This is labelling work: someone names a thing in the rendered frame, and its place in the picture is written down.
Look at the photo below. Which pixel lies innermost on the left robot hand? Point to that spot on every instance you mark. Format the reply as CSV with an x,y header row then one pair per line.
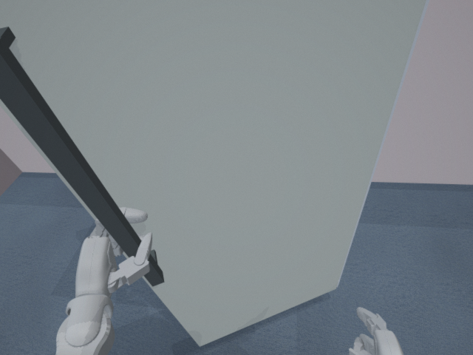
x,y
97,259

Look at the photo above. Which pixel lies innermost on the handle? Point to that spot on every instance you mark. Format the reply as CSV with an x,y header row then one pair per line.
x,y
22,98

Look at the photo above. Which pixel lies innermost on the left robot forearm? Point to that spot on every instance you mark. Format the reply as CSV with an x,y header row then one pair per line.
x,y
88,329

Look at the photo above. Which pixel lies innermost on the right robot hand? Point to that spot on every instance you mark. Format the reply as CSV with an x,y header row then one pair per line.
x,y
384,342

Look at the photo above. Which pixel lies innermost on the fridge door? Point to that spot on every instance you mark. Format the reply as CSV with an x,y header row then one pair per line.
x,y
247,130

